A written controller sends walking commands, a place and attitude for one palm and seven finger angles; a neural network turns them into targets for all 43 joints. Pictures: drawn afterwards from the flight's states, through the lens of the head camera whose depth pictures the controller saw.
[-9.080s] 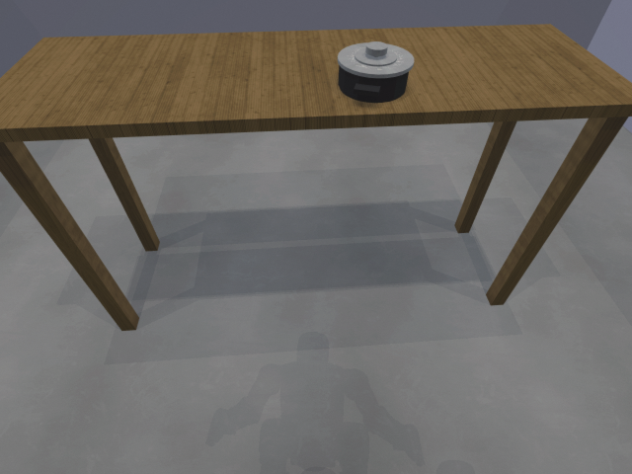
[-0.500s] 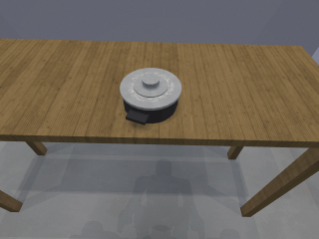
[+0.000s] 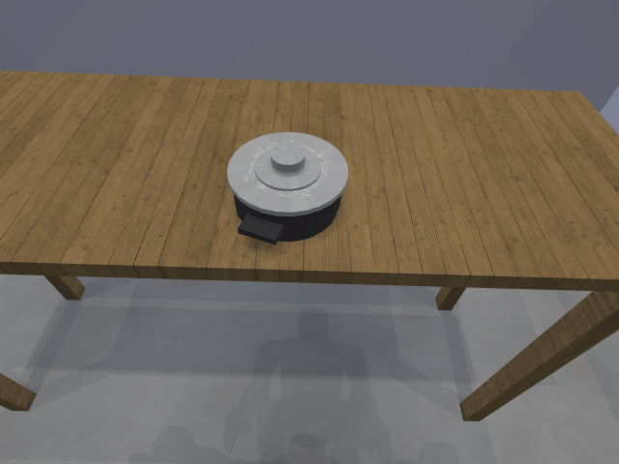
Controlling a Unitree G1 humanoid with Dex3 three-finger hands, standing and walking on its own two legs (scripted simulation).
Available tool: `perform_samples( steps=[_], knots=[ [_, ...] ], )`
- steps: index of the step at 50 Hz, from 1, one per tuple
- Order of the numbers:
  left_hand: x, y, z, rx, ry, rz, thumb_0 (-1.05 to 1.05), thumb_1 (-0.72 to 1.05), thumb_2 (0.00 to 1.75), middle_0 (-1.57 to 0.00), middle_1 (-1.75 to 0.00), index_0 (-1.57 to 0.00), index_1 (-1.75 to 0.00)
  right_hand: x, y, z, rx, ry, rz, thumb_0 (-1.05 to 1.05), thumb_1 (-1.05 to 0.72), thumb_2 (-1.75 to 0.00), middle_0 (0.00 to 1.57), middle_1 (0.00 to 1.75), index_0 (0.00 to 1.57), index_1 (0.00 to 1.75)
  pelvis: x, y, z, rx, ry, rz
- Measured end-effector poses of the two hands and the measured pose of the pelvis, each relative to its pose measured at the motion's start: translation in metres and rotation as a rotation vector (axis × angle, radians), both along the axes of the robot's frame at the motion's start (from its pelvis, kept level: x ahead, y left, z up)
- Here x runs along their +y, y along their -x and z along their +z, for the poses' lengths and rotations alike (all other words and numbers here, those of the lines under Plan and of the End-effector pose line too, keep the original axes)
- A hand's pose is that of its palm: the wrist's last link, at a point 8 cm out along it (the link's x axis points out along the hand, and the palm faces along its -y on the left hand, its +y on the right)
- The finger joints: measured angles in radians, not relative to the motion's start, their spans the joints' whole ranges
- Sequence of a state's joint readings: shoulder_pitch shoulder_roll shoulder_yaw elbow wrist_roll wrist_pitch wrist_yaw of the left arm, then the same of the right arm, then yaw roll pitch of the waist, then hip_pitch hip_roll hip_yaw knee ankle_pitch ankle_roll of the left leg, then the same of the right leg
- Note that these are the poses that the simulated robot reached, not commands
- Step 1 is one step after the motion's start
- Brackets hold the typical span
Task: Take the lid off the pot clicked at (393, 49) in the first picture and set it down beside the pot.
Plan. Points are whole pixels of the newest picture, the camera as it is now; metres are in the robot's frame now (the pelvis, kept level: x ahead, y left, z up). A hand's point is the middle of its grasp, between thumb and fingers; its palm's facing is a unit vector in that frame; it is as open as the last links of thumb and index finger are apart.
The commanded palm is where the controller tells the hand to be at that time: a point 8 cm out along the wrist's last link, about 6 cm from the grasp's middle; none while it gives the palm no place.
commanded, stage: look again from close up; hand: left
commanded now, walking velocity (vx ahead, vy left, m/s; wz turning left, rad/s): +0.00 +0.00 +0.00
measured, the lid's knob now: (288, 157) +0.46 +0.06 +0.15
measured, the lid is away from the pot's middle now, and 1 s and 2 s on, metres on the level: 0.00 0.00 0.00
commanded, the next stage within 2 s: shuffle to correct the standing spot in 0.36 s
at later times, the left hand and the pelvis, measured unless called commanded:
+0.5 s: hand out of the picture +0.00 +0.18 -0.18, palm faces +0.04 -0.98 -0.17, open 7.3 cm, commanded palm none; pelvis +0.00 +0.01 +0.00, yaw +0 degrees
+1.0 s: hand out of the picture +0.07 +0.13 -0.19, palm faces +0.07 -0.98 -0.17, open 7.3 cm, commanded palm none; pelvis +0.02 -0.05 -0.01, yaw +1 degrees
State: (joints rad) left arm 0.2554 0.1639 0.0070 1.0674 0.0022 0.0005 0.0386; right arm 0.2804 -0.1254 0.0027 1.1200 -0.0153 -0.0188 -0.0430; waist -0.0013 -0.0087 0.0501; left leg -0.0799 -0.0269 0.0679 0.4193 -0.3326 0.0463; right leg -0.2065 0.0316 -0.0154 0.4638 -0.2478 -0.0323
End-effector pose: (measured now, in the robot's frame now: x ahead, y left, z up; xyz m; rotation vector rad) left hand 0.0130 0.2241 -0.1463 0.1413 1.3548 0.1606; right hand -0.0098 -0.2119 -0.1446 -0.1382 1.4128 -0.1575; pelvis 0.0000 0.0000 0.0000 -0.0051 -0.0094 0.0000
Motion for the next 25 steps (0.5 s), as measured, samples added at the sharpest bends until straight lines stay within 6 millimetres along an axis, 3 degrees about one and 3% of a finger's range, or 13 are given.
perform_samples(
  steps=[25],
  knots=[
    [0.002, 0.019, -0.004, 0.036, 0.025, 0.011, 0.01, 0.93, 0.9, -0.2, -0.3, -0.2, -0.3, 0.011, 0.008, 0.003, 0.009, 0.004, -0.003, 0.01, -0.91, -0.9, 0.2, 0.3, 0.2, 0.3, 0.008, 0.003, 0.001, -0.003, 0.004, -0.001]
  ],
)
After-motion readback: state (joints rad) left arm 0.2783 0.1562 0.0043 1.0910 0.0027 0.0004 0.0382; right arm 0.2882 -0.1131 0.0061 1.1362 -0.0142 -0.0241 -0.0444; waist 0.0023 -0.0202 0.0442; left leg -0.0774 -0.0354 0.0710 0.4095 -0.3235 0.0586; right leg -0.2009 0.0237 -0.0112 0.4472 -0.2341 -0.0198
